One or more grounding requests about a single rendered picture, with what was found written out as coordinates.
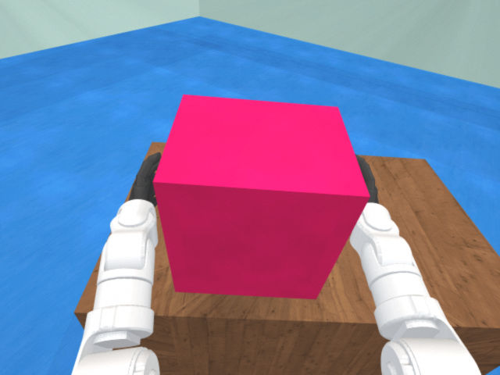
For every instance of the robot right upper arm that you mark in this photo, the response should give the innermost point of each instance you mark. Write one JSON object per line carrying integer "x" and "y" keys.
{"x": 426, "y": 356}

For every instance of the robot left upper arm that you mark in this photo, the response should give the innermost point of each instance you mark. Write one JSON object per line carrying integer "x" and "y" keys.
{"x": 128, "y": 361}

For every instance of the right robot forearm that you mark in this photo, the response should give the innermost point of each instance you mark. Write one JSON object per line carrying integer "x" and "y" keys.
{"x": 404, "y": 308}

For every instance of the pedestal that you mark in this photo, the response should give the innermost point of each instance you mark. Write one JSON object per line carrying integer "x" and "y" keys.
{"x": 337, "y": 333}

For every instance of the robot right hand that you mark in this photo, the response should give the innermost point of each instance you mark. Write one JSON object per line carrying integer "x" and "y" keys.
{"x": 369, "y": 179}

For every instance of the carton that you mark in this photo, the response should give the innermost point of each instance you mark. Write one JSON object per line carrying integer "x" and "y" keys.
{"x": 256, "y": 198}

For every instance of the left robot forearm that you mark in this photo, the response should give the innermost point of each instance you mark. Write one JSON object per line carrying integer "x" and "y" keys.
{"x": 122, "y": 313}

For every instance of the robot left hand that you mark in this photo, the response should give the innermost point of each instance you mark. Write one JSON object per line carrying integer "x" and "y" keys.
{"x": 143, "y": 186}

